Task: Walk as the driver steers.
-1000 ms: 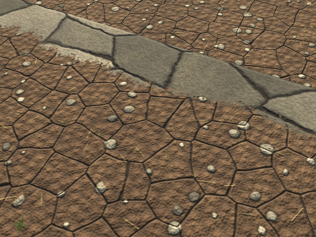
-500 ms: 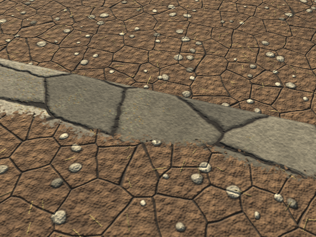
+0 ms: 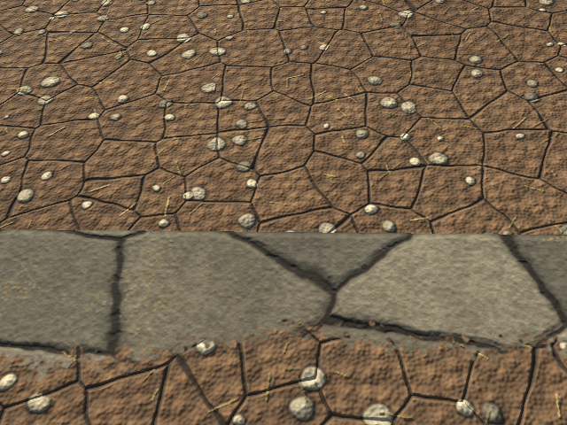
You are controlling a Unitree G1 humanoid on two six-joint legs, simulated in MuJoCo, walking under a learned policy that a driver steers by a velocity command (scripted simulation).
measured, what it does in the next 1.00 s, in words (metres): walks ahead, turning right: left foot, then right foot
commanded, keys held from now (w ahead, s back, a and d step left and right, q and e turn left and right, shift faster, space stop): w+e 0.24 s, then e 0.40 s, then q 0.36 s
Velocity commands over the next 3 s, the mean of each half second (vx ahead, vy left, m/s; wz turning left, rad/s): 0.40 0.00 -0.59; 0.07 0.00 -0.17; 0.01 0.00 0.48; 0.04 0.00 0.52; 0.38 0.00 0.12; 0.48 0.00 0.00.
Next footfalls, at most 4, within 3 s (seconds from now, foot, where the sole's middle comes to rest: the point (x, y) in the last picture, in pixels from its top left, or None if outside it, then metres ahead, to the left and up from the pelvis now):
0.24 left None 0.33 0.13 -0.78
0.70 right None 0.35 -0.11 -0.78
1.12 left None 0.33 0.10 -0.78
1.64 right None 0.33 -0.09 -0.78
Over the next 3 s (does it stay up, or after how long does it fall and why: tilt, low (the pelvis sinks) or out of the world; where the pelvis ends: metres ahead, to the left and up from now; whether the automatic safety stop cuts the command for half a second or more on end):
stays up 0.72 0.10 -0.01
